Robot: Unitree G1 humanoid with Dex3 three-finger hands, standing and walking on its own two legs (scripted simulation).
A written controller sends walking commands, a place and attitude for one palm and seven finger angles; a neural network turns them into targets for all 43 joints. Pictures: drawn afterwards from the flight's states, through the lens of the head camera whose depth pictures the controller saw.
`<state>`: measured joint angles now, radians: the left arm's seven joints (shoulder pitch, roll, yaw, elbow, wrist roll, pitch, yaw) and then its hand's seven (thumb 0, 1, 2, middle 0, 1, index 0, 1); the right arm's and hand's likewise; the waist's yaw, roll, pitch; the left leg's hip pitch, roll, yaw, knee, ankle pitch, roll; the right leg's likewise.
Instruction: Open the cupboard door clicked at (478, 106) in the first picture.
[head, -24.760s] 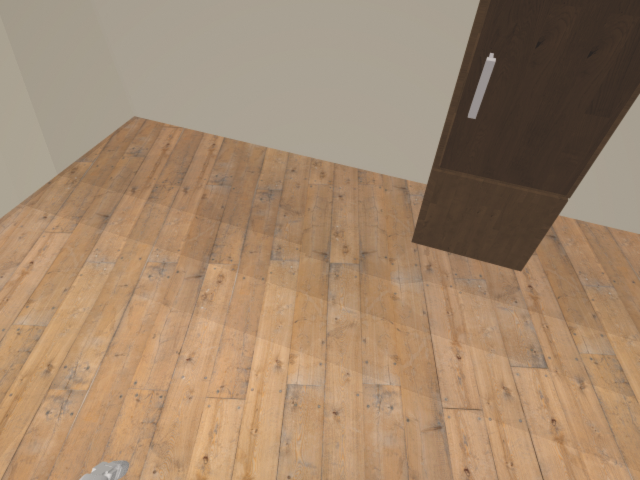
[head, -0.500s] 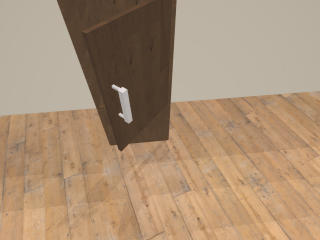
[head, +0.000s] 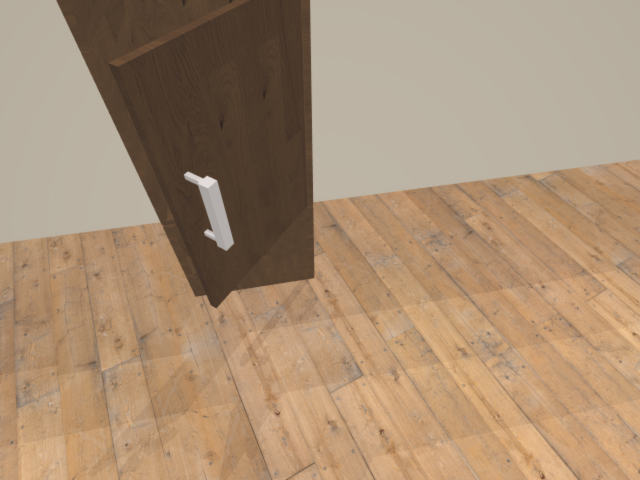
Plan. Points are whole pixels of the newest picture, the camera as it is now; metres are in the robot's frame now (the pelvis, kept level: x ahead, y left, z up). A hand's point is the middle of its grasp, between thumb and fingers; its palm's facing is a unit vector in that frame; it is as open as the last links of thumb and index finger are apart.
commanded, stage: walk to a spot facing it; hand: left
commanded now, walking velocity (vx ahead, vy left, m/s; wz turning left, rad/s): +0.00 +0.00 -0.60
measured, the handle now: (209, 212) +0.55 +0.24 -0.04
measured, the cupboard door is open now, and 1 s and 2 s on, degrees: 48 48 48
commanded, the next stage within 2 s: none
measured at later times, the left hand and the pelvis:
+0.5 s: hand out of the picture +0.06 +0.16 -0.17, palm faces -0.22 -0.93 -0.29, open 7.4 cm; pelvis -0.04 -0.03 -0.01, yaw -17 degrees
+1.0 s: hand (244, 473) +0.16 +0.12 -0.16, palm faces -0.52 -0.82 -0.24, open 7.4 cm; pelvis -0.04 -0.02 +0.00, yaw -35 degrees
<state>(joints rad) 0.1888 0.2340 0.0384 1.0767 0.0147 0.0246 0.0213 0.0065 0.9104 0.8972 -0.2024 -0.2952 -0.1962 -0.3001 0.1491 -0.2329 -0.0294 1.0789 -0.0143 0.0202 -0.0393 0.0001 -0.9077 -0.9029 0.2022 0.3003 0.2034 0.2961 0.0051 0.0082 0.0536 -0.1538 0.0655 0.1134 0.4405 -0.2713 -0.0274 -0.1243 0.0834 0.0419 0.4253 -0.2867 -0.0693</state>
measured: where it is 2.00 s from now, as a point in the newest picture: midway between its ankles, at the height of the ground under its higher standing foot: outside the picture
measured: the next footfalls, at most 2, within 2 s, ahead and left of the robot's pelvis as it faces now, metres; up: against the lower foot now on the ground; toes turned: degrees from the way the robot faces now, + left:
left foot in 0.76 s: +0.06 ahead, +0.10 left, +0.00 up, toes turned -28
right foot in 1.06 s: -0.07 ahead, -0.16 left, +0.00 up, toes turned -42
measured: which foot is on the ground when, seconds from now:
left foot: down 0.00-0.30, up 0.32-0.74, down 0.76-1.00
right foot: down 0.00-0.76, up 0.78-1.00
